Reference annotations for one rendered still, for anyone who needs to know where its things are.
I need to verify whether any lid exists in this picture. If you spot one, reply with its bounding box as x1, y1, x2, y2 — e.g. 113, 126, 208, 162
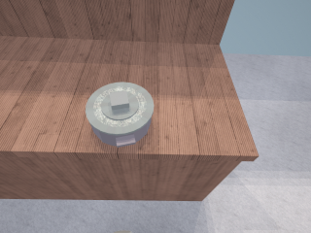
86, 82, 155, 136

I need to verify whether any table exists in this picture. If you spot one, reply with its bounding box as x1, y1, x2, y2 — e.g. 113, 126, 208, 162
0, 0, 259, 201

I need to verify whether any knob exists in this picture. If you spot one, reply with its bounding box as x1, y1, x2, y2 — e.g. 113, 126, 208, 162
109, 91, 129, 110

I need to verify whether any pot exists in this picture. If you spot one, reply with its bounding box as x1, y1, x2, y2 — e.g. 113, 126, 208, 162
91, 119, 152, 148

